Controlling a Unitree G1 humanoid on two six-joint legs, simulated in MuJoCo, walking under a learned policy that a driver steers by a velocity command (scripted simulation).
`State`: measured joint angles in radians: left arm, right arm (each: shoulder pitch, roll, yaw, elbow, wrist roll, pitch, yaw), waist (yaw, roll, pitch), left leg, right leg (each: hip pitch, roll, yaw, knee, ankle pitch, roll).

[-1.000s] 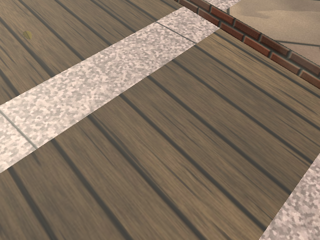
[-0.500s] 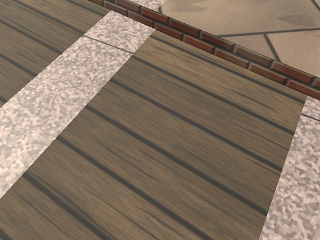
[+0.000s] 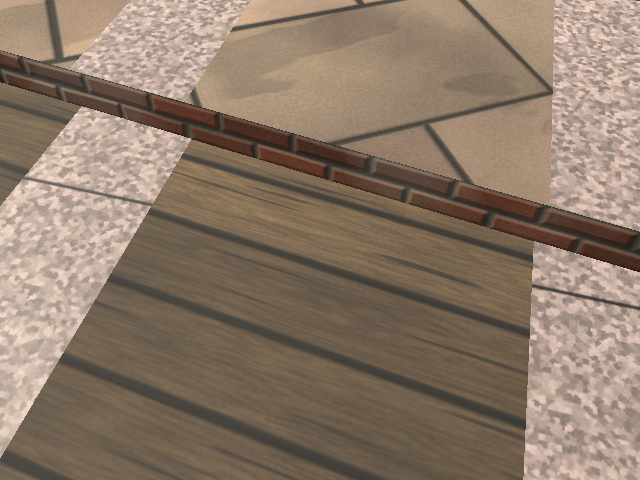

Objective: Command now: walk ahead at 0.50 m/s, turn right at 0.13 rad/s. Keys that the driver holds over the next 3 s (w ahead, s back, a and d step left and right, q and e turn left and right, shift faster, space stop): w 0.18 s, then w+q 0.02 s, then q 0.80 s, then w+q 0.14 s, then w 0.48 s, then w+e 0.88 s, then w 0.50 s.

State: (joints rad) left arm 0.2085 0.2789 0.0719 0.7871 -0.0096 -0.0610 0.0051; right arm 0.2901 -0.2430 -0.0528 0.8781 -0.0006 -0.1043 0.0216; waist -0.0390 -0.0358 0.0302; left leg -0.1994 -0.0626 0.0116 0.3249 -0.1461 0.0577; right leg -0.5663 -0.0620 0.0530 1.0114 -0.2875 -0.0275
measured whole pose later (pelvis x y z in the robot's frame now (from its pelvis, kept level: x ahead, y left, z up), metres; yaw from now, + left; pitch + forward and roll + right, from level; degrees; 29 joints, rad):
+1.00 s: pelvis +0.27 -0.02 +0.00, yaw +24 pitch +3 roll -2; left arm 0.06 0.32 0.08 0.82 0.00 0.01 0.03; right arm 0.17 -0.31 -0.08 0.67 0.01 0.02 -0.02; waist -0.01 -0.02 0.06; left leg -0.33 -0.03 -0.07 0.44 -0.16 0.05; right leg -0.53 0.00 0.04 0.99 -0.40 0.07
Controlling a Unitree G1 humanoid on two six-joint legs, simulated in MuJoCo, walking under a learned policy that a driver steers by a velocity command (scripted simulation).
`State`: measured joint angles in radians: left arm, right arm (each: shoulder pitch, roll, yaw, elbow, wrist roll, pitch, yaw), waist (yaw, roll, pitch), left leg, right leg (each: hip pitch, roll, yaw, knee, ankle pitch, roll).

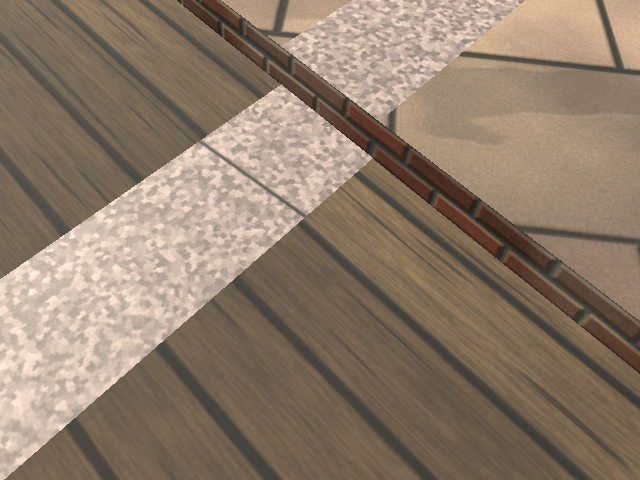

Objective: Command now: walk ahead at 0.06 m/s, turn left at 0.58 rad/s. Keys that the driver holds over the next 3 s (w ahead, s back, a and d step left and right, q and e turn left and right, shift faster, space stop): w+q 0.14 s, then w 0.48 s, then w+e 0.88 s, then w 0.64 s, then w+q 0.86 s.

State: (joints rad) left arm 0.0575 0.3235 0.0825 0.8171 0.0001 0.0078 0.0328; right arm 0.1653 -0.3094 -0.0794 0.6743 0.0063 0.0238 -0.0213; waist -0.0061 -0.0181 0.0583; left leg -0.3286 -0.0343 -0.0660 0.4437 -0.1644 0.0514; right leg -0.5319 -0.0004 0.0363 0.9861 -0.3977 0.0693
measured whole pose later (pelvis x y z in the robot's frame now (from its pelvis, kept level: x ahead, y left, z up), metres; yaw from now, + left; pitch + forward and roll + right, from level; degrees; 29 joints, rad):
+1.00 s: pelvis +0.34 +0.09 +0.00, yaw +2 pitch +1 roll +2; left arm 0.15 0.29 0.06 0.78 -0.02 -0.04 -0.03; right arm 0.34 -0.26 -0.07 0.81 -0.01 -0.10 0.00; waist -0.06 -0.04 0.02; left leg 0.05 -0.05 0.19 0.20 -0.26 0.03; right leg -0.71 -0.10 0.05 0.78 0.05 -0.01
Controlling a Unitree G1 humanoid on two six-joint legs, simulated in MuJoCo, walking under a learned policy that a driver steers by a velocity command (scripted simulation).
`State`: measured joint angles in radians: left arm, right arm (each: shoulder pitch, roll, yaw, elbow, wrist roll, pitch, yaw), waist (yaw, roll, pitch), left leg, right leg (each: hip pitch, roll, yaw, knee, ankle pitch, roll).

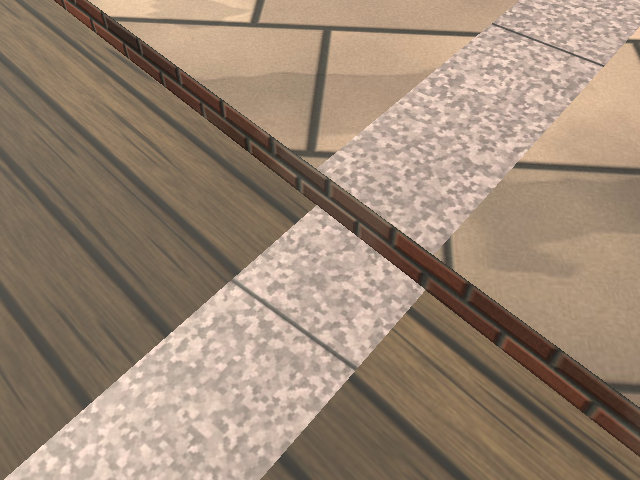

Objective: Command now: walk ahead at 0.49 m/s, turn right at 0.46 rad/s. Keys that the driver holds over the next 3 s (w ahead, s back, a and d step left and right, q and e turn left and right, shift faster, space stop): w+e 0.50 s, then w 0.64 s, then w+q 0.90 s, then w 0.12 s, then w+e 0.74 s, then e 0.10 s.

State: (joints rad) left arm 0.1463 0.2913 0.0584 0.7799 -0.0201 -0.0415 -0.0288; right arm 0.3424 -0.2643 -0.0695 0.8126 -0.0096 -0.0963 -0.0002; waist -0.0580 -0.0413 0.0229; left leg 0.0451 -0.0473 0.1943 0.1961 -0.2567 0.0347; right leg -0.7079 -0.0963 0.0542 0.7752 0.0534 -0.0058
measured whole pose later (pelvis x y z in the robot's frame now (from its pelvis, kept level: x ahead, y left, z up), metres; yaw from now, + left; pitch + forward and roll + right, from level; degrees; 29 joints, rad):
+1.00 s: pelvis +0.57 -0.09 +0.00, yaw -23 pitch +1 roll +1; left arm 0.12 0.26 0.02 0.77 0.04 -0.03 -0.04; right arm 0.42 -0.24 -0.03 0.90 -0.01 -0.08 0.02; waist -0.06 -0.05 0.04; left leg -0.02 -0.06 0.07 0.24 -0.24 0.06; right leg -0.56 -0.05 -0.01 0.73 -0.13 -0.01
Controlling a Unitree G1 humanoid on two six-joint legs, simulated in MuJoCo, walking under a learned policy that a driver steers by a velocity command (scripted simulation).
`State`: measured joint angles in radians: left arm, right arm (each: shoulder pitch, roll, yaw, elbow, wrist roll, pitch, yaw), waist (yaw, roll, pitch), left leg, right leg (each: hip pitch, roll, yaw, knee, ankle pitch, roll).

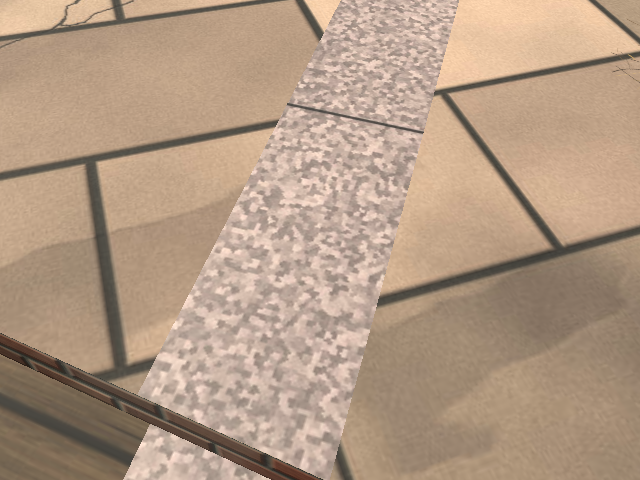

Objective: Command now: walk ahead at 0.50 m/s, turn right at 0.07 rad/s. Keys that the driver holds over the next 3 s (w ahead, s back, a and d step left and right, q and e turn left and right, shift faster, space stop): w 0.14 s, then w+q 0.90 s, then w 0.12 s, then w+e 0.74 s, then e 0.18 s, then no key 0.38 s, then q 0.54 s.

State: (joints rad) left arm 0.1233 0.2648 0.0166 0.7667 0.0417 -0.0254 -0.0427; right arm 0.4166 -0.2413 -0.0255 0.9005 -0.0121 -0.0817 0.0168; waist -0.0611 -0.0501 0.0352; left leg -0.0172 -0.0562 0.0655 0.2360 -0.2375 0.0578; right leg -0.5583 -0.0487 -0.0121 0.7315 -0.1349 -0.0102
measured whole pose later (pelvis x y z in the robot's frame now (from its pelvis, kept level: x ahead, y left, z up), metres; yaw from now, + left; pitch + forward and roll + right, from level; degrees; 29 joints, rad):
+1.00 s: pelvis +0.57 +0.13 +0.10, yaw +24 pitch +3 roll +0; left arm 0.06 0.18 -0.02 0.64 0.06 -0.11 -0.04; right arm 0.35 -0.26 -0.04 0.96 -0.08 -0.10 0.07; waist 0.01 0.02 -0.02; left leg -0.45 -0.20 0.04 0.75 -0.34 0.18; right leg -1.00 -0.02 0.18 1.89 -0.09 -0.11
